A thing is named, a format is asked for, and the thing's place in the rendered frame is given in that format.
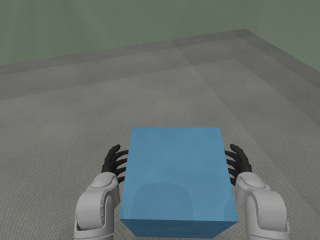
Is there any left robot hand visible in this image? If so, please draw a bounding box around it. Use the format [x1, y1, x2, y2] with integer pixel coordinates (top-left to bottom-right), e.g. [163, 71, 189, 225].
[101, 144, 129, 184]

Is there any robot right forearm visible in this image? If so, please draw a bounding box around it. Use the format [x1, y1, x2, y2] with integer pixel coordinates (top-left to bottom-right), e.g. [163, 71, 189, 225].
[235, 172, 291, 240]

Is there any robot left forearm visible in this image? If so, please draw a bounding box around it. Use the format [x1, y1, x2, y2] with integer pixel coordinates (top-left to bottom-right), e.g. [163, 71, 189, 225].
[73, 172, 121, 240]

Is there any carton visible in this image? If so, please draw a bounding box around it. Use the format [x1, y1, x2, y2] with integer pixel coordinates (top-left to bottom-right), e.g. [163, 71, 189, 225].
[119, 127, 238, 239]

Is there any right robot hand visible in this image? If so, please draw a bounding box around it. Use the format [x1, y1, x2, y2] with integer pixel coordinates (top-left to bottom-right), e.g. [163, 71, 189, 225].
[224, 144, 252, 186]

